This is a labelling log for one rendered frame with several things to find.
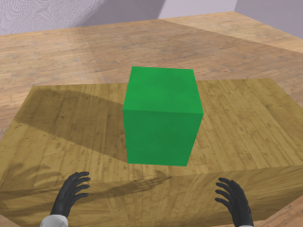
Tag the robot right hand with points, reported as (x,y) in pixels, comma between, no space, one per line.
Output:
(237,205)

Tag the robot left forearm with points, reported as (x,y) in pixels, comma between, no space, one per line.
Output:
(54,221)

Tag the robot left hand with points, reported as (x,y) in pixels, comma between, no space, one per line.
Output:
(67,195)

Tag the carton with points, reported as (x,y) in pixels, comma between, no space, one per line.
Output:
(162,113)

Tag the pedestal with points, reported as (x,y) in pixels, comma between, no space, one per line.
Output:
(251,133)

